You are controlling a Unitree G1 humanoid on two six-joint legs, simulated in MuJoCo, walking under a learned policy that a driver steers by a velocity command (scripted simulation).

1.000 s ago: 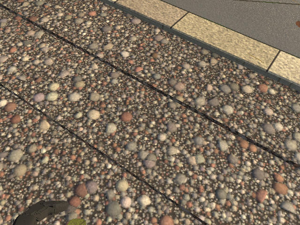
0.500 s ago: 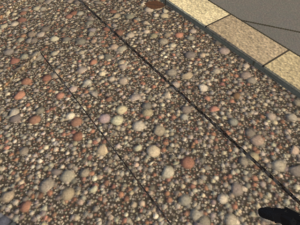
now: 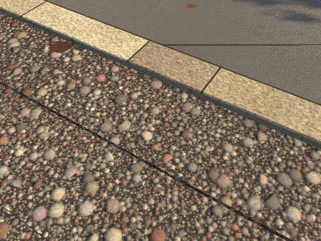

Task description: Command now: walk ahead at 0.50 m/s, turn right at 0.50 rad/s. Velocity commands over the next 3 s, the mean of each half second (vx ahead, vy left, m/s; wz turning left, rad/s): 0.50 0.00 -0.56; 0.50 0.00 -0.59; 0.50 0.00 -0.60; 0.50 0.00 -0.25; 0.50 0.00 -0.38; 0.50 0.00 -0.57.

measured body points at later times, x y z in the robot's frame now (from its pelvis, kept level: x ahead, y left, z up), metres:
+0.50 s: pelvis +0.27 -0.04 +0.03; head +0.30 -0.05 +0.48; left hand +0.41 +0.23 -0.08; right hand +0.43 -0.33 -0.05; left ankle +0.49 +0.08 -0.67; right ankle +0.20 -0.12 -0.71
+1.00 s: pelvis +0.53 -0.10 +0.02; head +0.55 -0.11 +0.47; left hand +0.84 -0.03 -0.05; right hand +0.37 -0.34 -0.10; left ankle +0.50 +0.06 -0.71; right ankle +0.58 -0.31 -0.66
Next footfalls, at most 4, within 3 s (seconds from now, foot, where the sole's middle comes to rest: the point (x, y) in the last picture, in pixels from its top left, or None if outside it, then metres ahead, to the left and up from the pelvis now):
0.12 right None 0.24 -0.13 -0.75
0.60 left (149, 230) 0.53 0.04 -0.75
1.08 right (237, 195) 0.65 -0.34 -0.72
1.56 left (221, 136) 0.97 -0.34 -0.72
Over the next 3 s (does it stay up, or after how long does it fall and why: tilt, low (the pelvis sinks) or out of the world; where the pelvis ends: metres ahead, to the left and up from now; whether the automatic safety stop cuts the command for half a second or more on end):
stays up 0.98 -0.92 0.07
